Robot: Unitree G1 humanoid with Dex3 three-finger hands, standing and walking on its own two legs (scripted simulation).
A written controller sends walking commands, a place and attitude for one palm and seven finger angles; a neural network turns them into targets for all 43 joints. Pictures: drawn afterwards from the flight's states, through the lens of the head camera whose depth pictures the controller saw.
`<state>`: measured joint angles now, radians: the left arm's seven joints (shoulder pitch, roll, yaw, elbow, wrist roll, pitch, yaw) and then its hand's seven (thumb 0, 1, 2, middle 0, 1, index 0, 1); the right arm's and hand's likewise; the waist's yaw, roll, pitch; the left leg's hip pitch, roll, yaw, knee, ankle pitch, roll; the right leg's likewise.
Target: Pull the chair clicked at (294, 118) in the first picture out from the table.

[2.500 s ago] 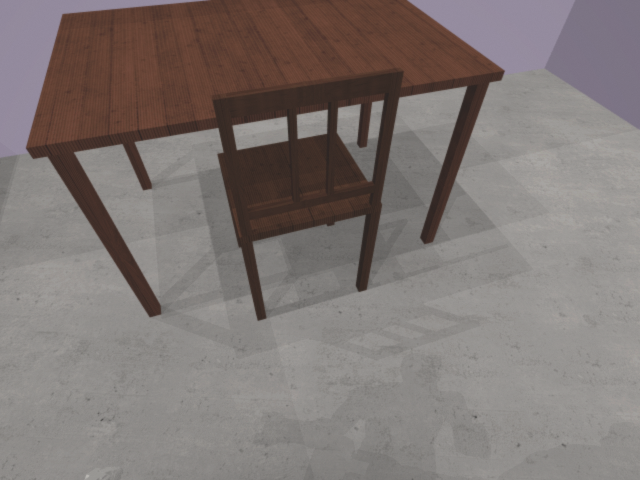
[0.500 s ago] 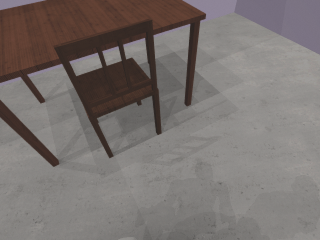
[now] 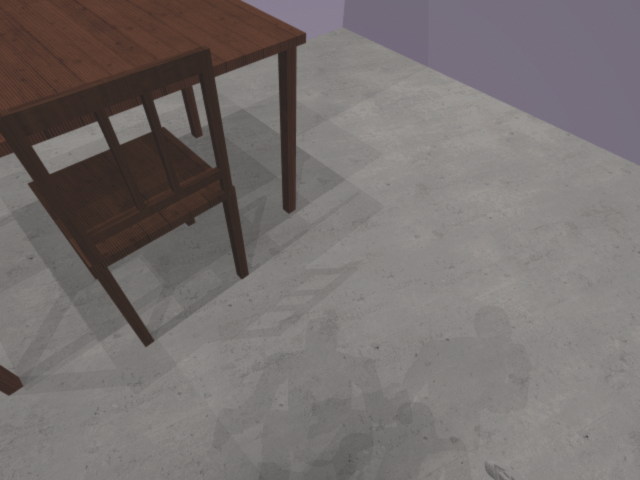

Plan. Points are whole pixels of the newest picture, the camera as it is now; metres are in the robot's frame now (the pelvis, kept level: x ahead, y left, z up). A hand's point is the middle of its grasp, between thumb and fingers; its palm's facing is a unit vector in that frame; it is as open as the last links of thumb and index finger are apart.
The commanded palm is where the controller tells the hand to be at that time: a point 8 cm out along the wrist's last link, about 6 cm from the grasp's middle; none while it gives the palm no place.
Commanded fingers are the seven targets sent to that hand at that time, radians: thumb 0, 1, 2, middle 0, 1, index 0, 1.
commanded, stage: walk to a spot facing it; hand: left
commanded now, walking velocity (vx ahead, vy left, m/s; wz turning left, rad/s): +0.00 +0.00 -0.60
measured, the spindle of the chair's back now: (122, 164) +0.69 +0.50 -0.09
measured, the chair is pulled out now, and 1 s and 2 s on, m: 0.00 0.00 0.00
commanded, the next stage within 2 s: turn to face it in 1.28 s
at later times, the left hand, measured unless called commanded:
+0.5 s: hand (268, 418) +0.23 +0.10 -0.15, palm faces -0.33 -0.92 -0.22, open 7.4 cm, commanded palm none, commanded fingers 0.00 0.90 0.90 -0.20 -0.30 -0.20 -0.30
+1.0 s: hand (283, 327) +0.39 +0.10 -0.17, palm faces -0.48 -0.86 -0.15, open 7.4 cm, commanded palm none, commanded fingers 0.00 0.90 0.90 -0.20 -0.30 -0.20 -0.30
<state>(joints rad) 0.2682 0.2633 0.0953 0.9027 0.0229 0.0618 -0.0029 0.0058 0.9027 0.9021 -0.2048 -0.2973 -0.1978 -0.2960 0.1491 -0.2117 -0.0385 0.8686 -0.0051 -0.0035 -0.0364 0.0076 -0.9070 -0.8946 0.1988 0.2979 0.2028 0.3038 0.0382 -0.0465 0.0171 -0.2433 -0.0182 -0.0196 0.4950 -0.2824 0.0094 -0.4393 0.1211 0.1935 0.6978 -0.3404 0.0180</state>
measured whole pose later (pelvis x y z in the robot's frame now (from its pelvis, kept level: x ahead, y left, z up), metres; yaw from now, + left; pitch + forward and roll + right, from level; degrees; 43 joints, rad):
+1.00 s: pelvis +0.26 -0.05 +0.01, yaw -35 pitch -1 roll -1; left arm 0.31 0.22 0.11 1.00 0.04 0.02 -0.03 0.01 0.91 0.90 -0.20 -0.30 -0.19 -0.29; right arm 0.29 -0.14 -0.05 0.98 -0.01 -0.10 -0.03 -0.01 -0.95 -0.89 0.20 0.30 0.21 0.30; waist 0.03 -0.06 0.01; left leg -0.18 0.06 0.26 0.42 -0.24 0.06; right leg -0.58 -0.07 -0.03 1.21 -0.19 0.01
